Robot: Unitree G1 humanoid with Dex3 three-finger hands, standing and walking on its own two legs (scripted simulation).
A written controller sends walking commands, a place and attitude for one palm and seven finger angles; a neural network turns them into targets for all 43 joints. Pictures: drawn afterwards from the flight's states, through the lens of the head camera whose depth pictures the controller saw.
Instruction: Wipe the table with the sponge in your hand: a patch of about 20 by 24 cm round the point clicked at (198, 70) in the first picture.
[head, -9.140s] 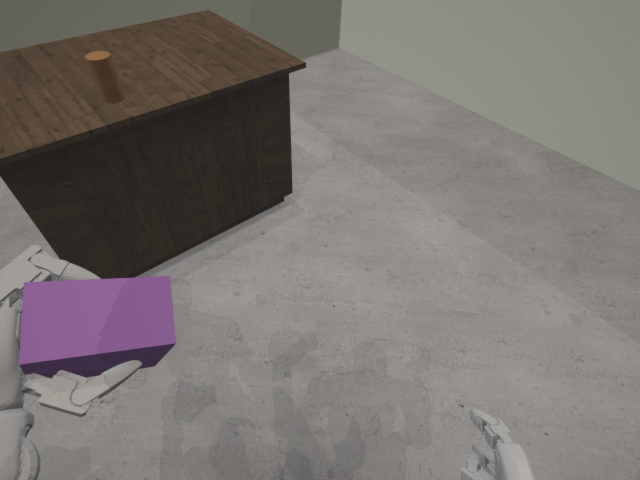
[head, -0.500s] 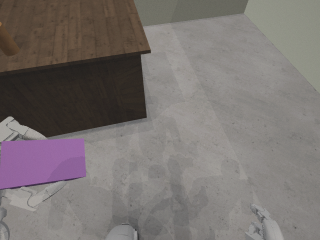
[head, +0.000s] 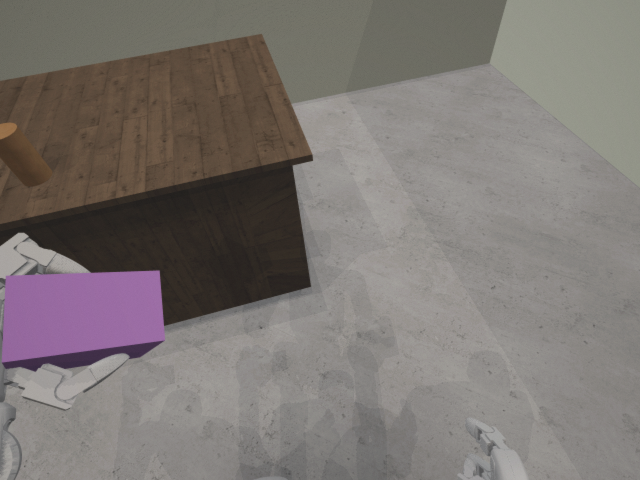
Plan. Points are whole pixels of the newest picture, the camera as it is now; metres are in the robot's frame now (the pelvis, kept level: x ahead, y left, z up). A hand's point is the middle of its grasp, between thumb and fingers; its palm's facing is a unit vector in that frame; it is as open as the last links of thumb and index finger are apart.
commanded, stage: take the last steps up to it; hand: left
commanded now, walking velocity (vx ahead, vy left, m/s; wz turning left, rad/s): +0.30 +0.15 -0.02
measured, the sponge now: (106, 321) +0.23 +0.21 +0.16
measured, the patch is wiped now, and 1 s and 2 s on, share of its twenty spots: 0.00 0.00 0.00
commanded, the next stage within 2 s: come to a stop and stand still in 1.54 s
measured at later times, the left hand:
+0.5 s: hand (43, 225) +0.32 +0.32 +0.18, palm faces +0.39 -0.82 -0.42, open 10.3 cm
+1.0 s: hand (106, 175) +0.41 +0.29 +0.18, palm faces +0.28 -0.83 -0.48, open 10.3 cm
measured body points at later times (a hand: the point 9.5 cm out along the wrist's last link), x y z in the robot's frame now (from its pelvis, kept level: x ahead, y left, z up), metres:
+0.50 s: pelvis +0.09 +0.08 +0.01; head +0.12 +0.09 +0.46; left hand +0.30 +0.36 +0.20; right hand +0.25 -0.15 -0.08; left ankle +0.12 +0.18 -0.72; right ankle +0.05 -0.03 -0.65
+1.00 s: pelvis +0.18 +0.08 +0.02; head +0.23 +0.06 +0.47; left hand +0.39 +0.33 +0.20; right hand +0.32 -0.20 -0.08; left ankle +0.23 +0.25 -0.67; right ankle +0.15 +0.00 -0.72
